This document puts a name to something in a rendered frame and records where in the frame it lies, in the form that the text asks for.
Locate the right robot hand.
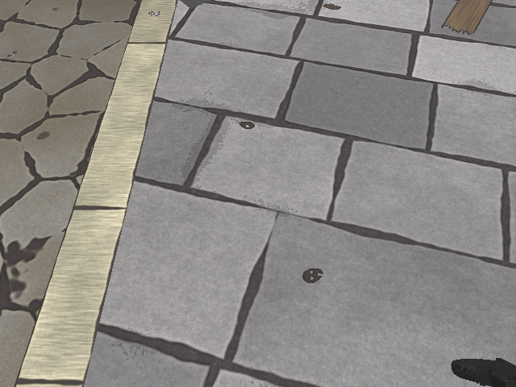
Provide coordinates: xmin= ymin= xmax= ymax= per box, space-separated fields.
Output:
xmin=451 ymin=358 xmax=516 ymax=387

